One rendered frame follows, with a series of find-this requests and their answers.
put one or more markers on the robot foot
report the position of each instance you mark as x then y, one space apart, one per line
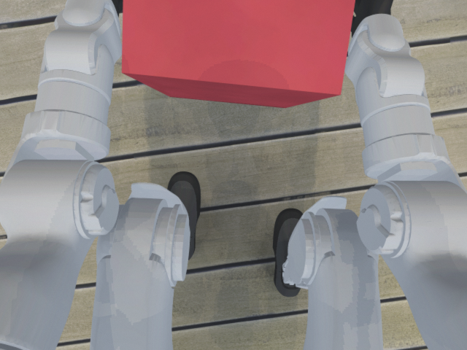
186 187
283 228

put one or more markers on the robot left upper arm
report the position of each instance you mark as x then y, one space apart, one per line
51 211

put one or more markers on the robot right forearm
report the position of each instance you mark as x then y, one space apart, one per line
393 105

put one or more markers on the robot left forearm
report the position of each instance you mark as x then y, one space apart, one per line
69 121

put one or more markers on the robot right upper arm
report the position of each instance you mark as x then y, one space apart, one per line
420 230

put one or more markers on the carton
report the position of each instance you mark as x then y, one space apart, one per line
277 53

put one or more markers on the left robot foot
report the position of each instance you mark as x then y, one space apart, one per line
186 187

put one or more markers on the robot right hand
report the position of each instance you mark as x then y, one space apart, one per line
365 8

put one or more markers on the right robot foot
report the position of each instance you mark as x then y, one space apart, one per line
283 228

